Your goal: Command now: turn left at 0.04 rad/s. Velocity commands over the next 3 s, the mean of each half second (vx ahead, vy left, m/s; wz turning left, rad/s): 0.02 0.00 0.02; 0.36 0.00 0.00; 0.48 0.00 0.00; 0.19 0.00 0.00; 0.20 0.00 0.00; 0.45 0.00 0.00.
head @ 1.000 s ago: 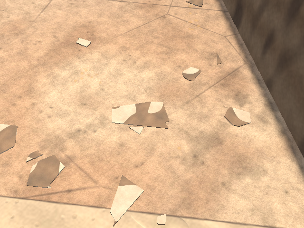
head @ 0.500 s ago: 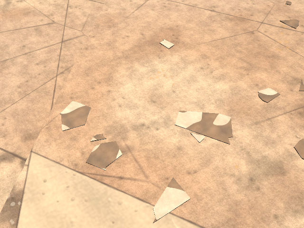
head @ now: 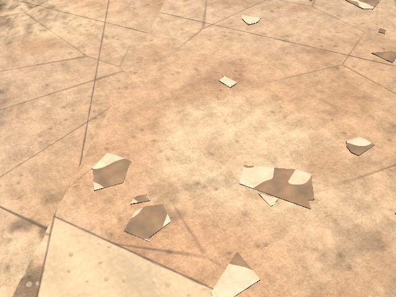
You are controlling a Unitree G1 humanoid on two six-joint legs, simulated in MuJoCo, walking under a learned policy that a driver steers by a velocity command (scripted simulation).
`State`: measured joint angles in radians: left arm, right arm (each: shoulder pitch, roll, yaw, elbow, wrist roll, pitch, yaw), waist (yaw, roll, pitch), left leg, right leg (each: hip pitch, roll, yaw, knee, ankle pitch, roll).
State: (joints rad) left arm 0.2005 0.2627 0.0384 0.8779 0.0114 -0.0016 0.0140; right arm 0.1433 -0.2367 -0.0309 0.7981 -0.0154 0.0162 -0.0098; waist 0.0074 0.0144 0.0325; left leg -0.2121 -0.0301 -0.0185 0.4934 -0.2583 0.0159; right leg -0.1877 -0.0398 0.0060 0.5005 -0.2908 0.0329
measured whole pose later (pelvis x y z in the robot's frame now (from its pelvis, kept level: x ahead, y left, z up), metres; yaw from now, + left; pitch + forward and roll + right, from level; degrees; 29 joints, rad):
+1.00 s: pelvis +0.17 -0.10 -0.03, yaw +0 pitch +0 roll +1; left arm 0.14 0.28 0.04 0.87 -0.01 -0.10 -0.03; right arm 0.40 -0.27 -0.04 1.03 0.02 -0.07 -0.02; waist -0.02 0.02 0.00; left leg -0.21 0.04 -0.12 1.03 -0.52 -0.02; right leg -0.46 -0.01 -0.05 0.76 -0.32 -0.05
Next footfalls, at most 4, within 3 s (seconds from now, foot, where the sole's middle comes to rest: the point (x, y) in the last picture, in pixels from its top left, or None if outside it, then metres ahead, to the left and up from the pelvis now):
0.94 right None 0.27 -0.20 -0.77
1.52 left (219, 264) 0.63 -0.02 -0.77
1.90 right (285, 244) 0.71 -0.26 -0.77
2.78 right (276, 177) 1.01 -0.27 -0.77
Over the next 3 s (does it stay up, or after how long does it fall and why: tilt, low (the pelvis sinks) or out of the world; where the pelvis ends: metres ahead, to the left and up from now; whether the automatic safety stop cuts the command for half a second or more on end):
stays up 0.94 -0.19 0.01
